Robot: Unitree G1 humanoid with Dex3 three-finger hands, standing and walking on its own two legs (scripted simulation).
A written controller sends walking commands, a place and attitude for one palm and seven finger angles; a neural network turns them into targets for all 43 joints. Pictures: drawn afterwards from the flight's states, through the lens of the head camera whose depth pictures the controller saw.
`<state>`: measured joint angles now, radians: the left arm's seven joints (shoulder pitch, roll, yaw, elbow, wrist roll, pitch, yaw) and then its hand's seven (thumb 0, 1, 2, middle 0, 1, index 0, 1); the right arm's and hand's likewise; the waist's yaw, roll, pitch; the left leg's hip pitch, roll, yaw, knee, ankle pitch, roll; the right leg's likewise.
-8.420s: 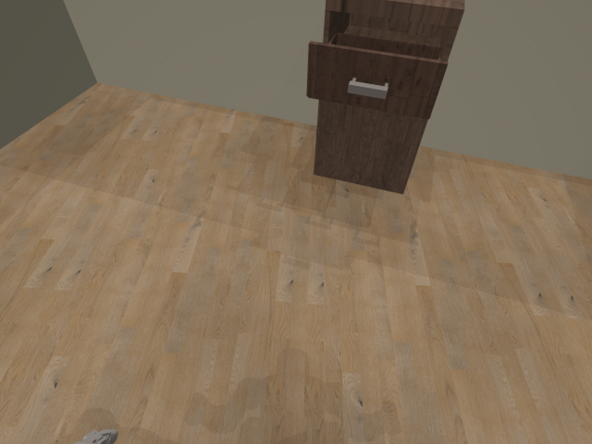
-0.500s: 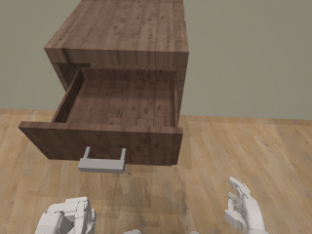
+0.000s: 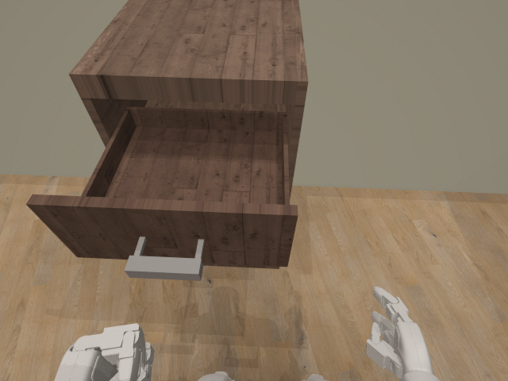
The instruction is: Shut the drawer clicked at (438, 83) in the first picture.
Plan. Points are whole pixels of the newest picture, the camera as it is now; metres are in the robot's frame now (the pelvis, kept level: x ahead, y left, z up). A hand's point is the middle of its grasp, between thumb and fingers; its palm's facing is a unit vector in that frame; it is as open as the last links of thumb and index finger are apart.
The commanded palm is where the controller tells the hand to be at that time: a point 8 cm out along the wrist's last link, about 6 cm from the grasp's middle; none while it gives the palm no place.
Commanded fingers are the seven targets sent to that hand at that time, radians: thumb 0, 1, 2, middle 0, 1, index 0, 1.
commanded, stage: bring the fist close to the handle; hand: left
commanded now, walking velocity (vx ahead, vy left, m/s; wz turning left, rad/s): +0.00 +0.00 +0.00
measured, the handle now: (168, 255) +0.31 +0.18 +0.00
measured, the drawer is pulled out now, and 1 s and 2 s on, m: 0.28 0.28 0.27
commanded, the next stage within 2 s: push the drawer shut in 1.32 s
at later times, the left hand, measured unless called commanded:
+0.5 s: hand (171, 347) +0.17 +0.13 +0.04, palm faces +0.04 -1.00 -0.02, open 3.3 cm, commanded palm +0.13 +0.19 +0.04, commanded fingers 0.00 0.90 0.90 -1.40 -1.60 -1.40 -1.60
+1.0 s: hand (183, 326) +0.21 +0.13 -0.01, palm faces +0.01 -1.00 -0.02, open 3.3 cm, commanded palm +0.18 +0.19 +0.00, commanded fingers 0.00 0.90 0.90 -1.40 -1.60 -1.40 -1.60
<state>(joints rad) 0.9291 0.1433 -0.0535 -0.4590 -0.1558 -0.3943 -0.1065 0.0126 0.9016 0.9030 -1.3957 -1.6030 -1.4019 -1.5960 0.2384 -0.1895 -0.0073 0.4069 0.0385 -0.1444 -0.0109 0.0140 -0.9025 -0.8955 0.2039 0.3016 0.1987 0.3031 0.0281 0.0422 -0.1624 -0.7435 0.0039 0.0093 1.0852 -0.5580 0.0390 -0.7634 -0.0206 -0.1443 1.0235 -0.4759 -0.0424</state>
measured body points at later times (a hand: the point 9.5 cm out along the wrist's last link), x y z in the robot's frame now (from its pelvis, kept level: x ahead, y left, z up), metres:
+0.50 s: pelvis +0.00 -0.01 -0.02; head +0.06 +0.00 +0.43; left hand +0.16 +0.18 +0.04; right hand +0.19 -0.23 -0.09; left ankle -0.01 +0.09 -0.67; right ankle +0.02 -0.10 -0.67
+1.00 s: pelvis -0.01 -0.01 -0.04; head +0.08 +0.00 +0.40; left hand +0.20 +0.18 -0.01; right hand +0.18 -0.24 -0.12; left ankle -0.01 +0.09 -0.67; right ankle +0.02 -0.10 -0.67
